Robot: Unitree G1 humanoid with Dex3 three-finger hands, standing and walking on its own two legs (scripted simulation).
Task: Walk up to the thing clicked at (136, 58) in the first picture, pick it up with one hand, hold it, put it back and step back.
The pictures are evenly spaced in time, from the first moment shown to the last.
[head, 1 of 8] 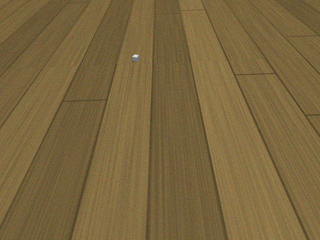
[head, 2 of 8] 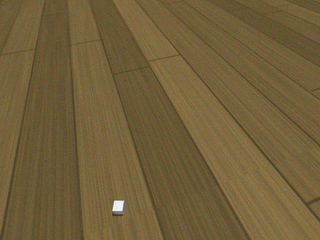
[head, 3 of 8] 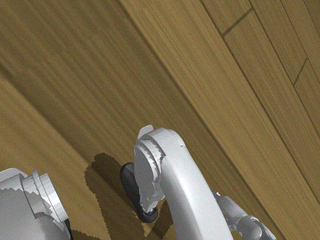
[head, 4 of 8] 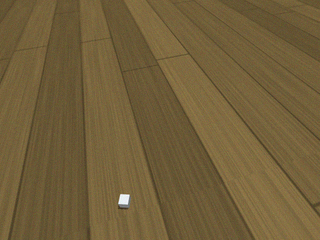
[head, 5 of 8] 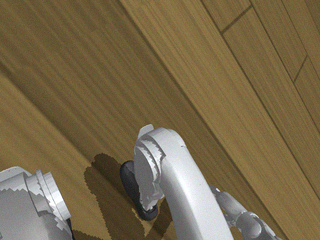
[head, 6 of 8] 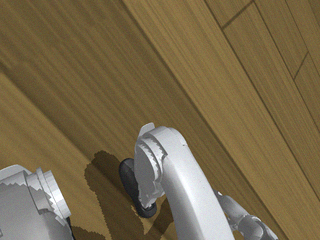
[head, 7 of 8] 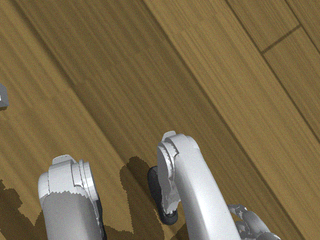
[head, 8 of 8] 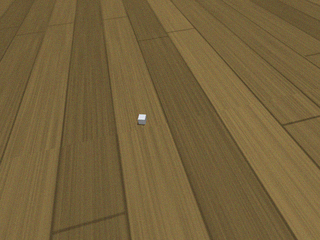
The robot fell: no
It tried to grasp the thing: no
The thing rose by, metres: 0.00
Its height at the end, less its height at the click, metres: +0.00
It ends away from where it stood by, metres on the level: 0.00
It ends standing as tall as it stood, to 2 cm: yes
